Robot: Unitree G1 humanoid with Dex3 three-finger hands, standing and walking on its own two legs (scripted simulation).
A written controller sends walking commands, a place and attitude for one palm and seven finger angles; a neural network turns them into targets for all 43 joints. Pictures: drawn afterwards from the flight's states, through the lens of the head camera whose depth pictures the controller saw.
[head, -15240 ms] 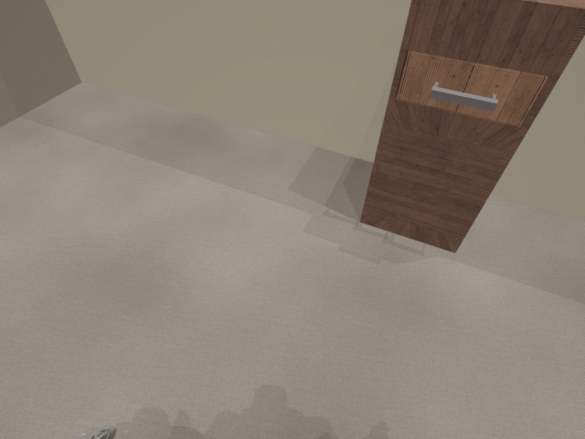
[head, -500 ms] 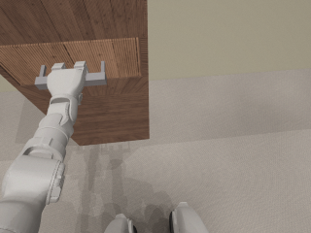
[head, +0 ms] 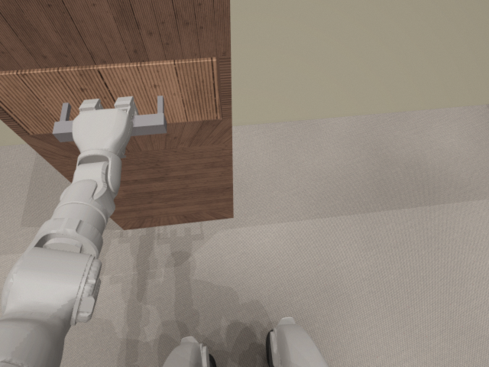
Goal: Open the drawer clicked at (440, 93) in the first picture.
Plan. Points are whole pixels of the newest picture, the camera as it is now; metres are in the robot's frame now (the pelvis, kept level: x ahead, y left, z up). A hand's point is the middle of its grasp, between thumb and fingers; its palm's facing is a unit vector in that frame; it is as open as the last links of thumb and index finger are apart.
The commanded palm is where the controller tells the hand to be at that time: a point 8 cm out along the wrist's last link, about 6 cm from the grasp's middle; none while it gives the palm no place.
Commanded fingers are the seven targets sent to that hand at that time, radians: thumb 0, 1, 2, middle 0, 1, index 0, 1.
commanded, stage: pull the drawer open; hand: left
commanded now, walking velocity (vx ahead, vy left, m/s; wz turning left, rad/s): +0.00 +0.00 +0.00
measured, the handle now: (113, 116) +0.55 +0.19 +0.01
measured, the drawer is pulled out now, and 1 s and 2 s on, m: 0.00 0.13 0.25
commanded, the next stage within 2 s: none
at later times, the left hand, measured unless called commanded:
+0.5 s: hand (115, 175) +0.44 +0.19 -0.01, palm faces -0.04 -0.03 -1.00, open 5.9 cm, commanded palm +0.40 +0.18 +0.04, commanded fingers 0.00 0.90 0.90 -0.40 -1.35 -0.40 -1.35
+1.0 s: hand (112, 216) +0.37 +0.18 -0.01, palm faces -0.03 -0.04 -1.00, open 5.9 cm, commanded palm +0.33 +0.18 +0.04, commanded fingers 0.00 0.90 0.90 -0.40 -1.35 -0.40 -1.35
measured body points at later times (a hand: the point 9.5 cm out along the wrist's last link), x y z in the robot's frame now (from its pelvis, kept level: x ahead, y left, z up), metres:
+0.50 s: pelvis +0.03 +0.00 +0.02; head +0.13 -0.02 +0.46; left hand +0.44 +0.19 +0.04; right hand +0.10 -0.27 -0.12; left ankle -0.01 +0.10 -0.67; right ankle +0.03 -0.13 -0.67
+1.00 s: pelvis +0.02 -0.01 +0.03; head +0.09 -0.03 +0.47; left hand +0.36 +0.18 +0.04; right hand +0.15 -0.27 -0.11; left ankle -0.01 +0.10 -0.67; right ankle +0.03 -0.13 -0.67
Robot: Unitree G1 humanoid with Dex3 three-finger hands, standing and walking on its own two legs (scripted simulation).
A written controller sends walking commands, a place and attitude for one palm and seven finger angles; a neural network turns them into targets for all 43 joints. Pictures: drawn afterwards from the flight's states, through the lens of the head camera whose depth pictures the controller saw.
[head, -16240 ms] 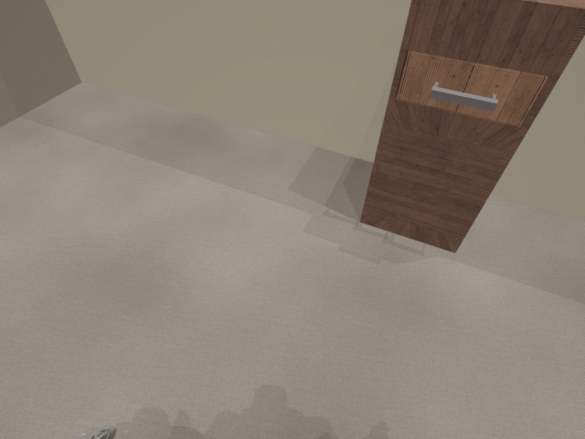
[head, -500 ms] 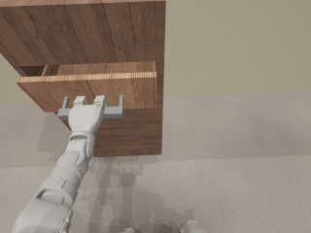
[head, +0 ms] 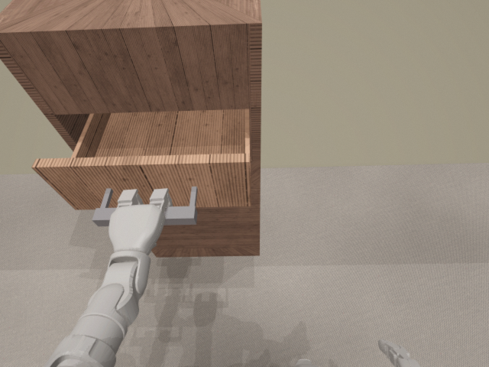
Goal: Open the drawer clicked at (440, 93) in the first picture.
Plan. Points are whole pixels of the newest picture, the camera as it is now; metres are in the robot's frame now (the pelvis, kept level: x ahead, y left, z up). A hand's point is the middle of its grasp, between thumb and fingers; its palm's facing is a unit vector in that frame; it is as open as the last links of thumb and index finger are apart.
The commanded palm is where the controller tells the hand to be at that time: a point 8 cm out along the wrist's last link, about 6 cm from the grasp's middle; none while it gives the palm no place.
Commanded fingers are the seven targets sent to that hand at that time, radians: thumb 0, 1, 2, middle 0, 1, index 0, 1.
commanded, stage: pull the drawer open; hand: left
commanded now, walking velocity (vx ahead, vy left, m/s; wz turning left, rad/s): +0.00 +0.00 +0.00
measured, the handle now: (148, 204) +0.40 +0.20 -0.02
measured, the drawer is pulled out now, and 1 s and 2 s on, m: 0.13 0.25 0.30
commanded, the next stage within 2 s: open the thumb to release the handle in 1.62 s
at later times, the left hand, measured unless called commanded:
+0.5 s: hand (143, 266) +0.29 +0.19 -0.04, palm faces -0.02 -0.04 -1.00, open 5.8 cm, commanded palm +0.26 +0.20 +0.02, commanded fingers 0.00 0.90 0.90 -0.40 -1.35 -0.40 -1.35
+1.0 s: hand (137, 301) +0.23 +0.19 -0.04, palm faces -0.01 -0.07 -1.00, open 5.8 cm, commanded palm +0.20 +0.20 +0.02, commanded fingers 0.00 0.90 0.90 -0.40 -1.35 -0.40 -1.35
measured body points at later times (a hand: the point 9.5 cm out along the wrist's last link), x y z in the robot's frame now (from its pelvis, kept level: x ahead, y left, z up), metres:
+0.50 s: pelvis -0.02 +0.00 +0.00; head +0.04 -0.03 +0.44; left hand +0.29 +0.19 +0.02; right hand +0.13 -0.26 -0.13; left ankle -0.04 +0.12 -0.70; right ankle +0.01 -0.12 -0.70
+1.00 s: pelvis -0.01 -0.01 +0.00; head +0.04 -0.04 +0.44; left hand +0.23 +0.19 +0.02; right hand +0.18 -0.24 -0.12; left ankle -0.04 +0.12 -0.70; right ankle +0.01 -0.12 -0.70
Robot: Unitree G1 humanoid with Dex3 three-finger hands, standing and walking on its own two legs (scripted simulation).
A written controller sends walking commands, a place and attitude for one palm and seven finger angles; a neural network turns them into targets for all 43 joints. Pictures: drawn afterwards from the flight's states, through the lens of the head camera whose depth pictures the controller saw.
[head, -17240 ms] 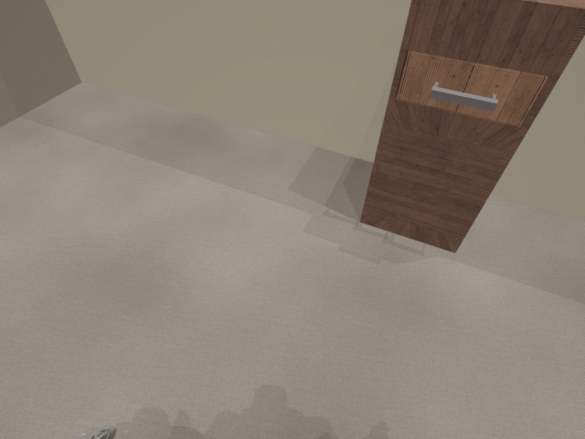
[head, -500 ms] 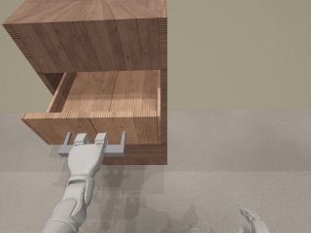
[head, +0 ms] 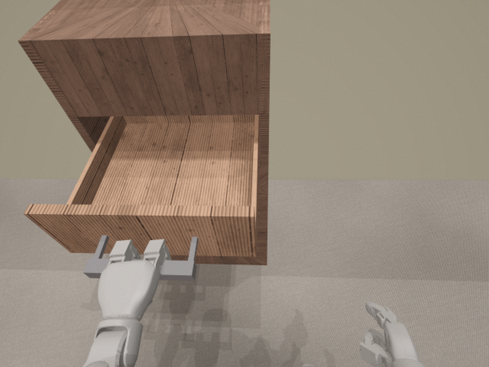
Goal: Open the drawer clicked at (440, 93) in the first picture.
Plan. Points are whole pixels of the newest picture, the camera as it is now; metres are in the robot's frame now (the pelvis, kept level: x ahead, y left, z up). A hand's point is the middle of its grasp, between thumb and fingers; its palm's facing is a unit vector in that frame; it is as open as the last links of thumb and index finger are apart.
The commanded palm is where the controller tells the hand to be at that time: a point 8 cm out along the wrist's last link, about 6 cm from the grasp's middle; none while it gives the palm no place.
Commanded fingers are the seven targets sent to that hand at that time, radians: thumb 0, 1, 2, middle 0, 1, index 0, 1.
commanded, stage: pull the drawer open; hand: left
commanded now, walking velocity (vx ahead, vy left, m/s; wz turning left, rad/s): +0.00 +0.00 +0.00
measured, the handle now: (144, 256) +0.30 +0.21 -0.01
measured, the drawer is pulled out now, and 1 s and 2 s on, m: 0.25 0.30 0.30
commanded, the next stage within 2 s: open the thumb to release the handle in 0.62 s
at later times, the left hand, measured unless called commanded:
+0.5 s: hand (136, 324) +0.19 +0.20 -0.03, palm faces -0.01 -0.08 -1.00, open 5.9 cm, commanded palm +0.15 +0.21 +0.02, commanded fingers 0.00 0.90 0.90 -0.40 -1.35 -0.40 -1.35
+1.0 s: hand (126, 324) +0.19 +0.21 -0.03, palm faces +0.03 -0.08 -1.00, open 7.6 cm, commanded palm +0.16 +0.21 +0.02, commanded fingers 0.00 -0.15 0.45 -0.32 -1.24 -0.32 -1.24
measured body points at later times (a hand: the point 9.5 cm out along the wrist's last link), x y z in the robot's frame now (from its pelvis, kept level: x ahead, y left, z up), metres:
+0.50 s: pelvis +0.00 -0.01 -0.01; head +0.05 -0.04 +0.44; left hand +0.19 +0.20 +0.02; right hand +0.21 -0.23 -0.12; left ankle -0.03 +0.13 -0.70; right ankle +0.02 -0.11 -0.70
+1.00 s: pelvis -0.01 +0.00 -0.02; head +0.04 -0.04 +0.43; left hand +0.18 +0.21 +0.03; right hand +0.20 -0.23 -0.13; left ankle -0.03 +0.13 -0.70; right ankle +0.02 -0.11 -0.70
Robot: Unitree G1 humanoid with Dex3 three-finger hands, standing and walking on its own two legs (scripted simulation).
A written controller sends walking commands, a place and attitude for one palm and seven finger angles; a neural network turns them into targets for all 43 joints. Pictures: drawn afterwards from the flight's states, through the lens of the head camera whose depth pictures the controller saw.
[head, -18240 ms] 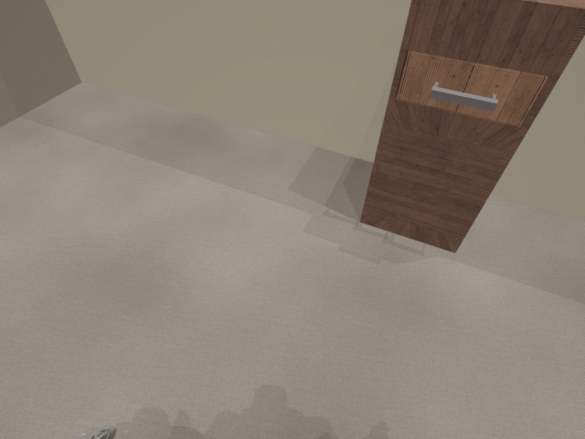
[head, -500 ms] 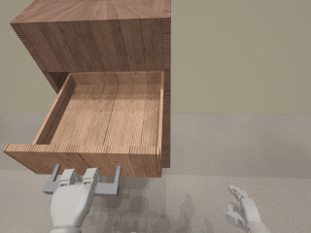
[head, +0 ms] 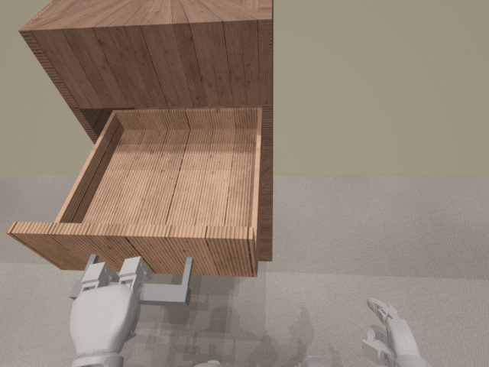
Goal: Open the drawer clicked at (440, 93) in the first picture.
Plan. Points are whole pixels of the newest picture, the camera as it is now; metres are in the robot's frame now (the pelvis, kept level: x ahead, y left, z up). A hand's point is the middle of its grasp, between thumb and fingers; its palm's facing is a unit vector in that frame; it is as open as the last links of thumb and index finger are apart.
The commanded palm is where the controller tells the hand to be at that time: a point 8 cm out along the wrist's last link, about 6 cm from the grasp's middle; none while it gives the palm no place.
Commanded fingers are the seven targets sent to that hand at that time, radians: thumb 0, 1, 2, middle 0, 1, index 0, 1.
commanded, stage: open the thumb to release the handle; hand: left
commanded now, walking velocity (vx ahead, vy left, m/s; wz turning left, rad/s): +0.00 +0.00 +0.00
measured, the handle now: (135, 278) +0.25 +0.21 +0.01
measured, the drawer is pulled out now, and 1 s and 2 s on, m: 0.30 0.30 0.30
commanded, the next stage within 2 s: lift the hand off the handle in 0.22 s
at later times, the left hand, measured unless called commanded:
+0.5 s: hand (131, 308) +0.21 +0.21 -0.01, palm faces +0.04 -0.07 -1.00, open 13.7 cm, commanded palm +0.18 +0.21 +0.04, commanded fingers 0.00 -0.50 0.30 -0.30 -1.20 -0.30 -1.20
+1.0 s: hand (124, 296) +0.22 +0.21 +0.03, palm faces +0.03 -0.10 -0.99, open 13.3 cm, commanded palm +0.19 +0.20 +0.09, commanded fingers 0.00 -0.50 0.30 -0.30 -1.20 -0.30 -1.20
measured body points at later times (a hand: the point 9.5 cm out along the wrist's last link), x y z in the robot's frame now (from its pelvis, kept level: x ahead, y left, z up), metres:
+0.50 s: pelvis -0.01 +0.00 +0.00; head +0.04 -0.03 +0.45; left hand +0.20 +0.21 +0.04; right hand +0.20 -0.22 -0.11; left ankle -0.02 +0.13 -0.68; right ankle +0.03 -0.11 -0.68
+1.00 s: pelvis +0.00 +0.00 +0.02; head +0.03 -0.03 +0.47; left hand +0.21 +0.21 +0.08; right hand +0.20 -0.22 -0.09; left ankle -0.02 +0.13 -0.68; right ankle +0.03 -0.11 -0.68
